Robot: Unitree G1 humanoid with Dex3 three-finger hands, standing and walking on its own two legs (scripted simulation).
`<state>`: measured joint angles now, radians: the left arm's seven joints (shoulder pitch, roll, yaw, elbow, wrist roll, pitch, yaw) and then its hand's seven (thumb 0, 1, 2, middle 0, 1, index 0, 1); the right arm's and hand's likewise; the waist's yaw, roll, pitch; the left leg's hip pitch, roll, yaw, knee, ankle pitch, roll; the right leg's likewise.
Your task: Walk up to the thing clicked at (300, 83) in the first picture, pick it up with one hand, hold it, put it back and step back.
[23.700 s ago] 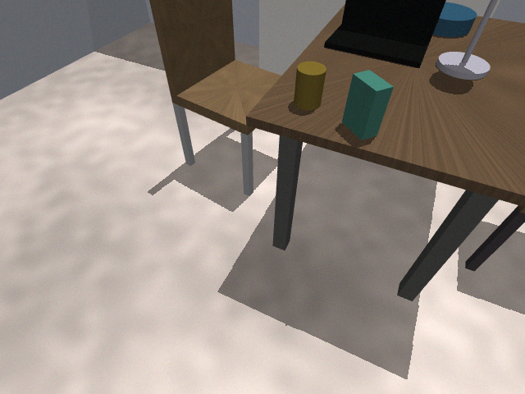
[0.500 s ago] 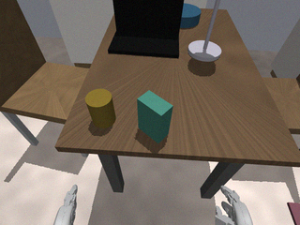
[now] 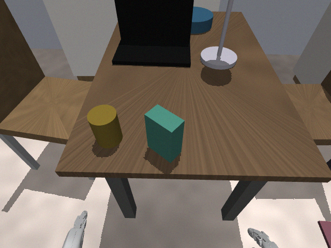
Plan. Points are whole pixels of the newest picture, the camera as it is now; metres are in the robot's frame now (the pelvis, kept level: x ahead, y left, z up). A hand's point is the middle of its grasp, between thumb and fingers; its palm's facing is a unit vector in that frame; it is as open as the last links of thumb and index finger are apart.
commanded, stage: home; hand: left
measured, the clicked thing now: (106, 127) +0.45 +0.19 +0.02
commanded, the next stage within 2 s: stand in 1.78 s
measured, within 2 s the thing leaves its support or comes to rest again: neither
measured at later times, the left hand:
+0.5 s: hand out of the picture +0.01 +0.26 -0.14, palm faces -0.06 -0.92 -0.39, open 17.5 cm
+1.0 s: hand out of the picture +0.04 +0.24 -0.14, palm faces -0.05 -0.93 -0.36, open 17.6 cm
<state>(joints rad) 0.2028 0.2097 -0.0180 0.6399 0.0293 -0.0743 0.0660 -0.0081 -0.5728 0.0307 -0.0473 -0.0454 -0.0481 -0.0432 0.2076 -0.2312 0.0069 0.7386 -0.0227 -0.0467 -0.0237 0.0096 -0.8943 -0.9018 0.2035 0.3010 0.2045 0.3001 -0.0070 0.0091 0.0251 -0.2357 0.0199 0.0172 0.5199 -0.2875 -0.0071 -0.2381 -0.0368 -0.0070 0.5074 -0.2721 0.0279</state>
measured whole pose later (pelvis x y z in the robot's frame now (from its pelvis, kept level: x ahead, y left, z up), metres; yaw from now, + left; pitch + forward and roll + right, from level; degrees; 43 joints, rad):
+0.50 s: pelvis -0.03 -0.01 +0.01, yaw +0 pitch -3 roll +0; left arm 0.21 0.38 -0.04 1.10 0.02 -0.01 0.00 0.00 -0.55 0.04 -0.05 -0.05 -0.05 -0.04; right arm 0.20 -0.36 0.01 1.10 -0.02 0.00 0.02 0.01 -0.90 -0.90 0.20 0.30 0.20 0.30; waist 0.00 0.01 0.02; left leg -0.15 0.02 0.01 0.38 -0.17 -0.02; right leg -0.16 -0.03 -0.02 0.39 -0.18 0.02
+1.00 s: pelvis -0.02 -0.01 +0.01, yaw +0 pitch -2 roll +0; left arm 0.14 0.35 -0.03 1.14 0.01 -0.02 0.00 0.00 -0.57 0.03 -0.05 -0.04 -0.05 -0.04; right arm 0.15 -0.36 0.02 1.11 -0.01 -0.01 0.01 0.00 -0.90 -0.90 0.20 0.30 0.20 0.30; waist 0.00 0.02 0.04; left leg -0.13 0.03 0.02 0.34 -0.17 -0.02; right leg -0.15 -0.03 -0.01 0.37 -0.17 0.02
